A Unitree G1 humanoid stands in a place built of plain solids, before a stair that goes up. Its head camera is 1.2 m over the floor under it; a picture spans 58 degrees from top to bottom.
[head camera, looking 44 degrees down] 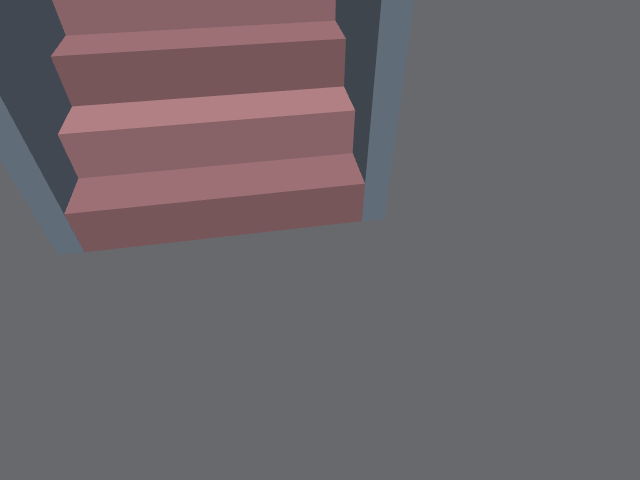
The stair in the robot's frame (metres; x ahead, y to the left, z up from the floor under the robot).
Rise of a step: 0.19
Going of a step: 0.22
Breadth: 1.10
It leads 9 degrees to the left of straight ahead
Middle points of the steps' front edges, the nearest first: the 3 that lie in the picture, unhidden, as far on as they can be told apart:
1.26 0.37 0.20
1.48 0.40 0.39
1.69 0.44 0.59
